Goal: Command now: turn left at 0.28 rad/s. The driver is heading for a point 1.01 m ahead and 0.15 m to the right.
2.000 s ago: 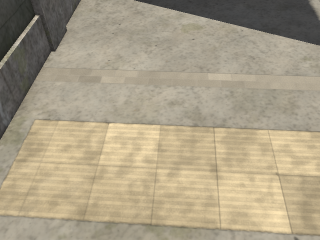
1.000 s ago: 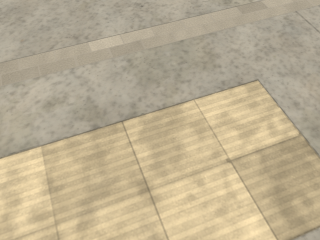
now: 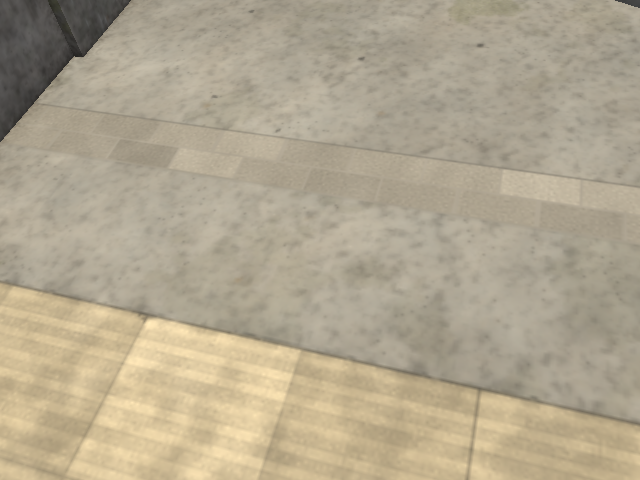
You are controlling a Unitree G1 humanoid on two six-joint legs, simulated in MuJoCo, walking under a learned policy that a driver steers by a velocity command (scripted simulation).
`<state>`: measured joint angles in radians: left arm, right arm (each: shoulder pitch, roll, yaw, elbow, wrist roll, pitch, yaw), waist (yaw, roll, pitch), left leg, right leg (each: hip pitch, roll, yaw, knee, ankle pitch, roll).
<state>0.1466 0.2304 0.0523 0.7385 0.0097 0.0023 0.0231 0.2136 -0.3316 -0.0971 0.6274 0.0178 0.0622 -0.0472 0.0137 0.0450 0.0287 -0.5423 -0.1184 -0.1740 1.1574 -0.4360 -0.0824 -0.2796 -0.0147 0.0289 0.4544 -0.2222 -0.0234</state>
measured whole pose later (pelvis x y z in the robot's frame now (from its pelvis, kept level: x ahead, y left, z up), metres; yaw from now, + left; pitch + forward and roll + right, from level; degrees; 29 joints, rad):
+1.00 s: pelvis -0.01 +0.02 -0.01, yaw +1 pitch -1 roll +0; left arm 0.22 0.22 0.04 0.88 0.00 0.01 0.03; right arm 0.25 -0.20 -0.04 0.80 0.00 0.00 -0.03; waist 0.01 0.00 0.04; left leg -0.20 -0.01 -0.06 0.55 -0.33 -0.02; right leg -0.25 -0.02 0.00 0.56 -0.29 0.01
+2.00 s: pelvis +0.02 +0.03 -0.01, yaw +2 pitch +0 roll +0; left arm 0.36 0.21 0.05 1.03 -0.03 -0.03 0.02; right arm 0.34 -0.18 -0.03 1.06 0.03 -0.07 -0.02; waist 0.00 -0.02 0.00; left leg -0.21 -0.01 0.02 0.58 -0.42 0.09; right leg -0.23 -0.03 0.01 0.58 -0.35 -0.01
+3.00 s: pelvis +0.18 +0.01 -0.02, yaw -7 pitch +2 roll +0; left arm 0.11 0.27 0.07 0.84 -0.03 0.04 -0.01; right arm 0.19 -0.28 -0.09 0.95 0.02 -0.01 -0.09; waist -0.02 0.03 0.06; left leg -0.22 0.11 0.13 0.58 -0.37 -0.05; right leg -0.40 -0.01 -0.07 0.69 -0.33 -0.02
